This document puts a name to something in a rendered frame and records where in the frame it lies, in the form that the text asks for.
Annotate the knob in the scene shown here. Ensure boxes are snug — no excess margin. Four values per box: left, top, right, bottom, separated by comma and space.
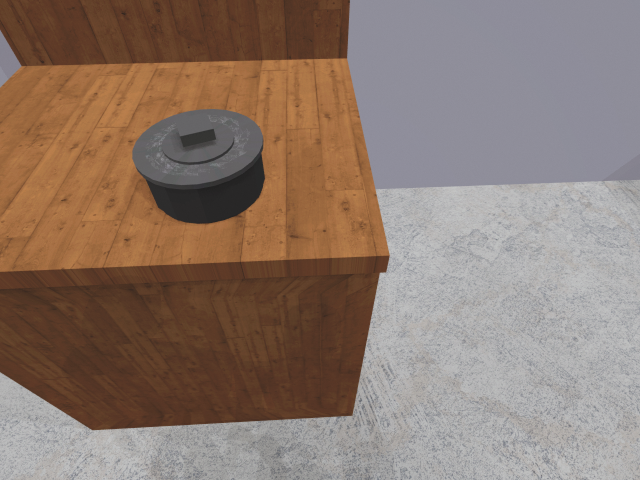
174, 113, 216, 147

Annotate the table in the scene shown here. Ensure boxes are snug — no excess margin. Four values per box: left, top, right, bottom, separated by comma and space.
0, 0, 390, 430

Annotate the pot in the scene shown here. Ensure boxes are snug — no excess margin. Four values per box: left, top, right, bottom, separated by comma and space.
146, 154, 265, 224

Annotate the lid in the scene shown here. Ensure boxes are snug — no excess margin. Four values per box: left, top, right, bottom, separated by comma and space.
132, 109, 264, 190

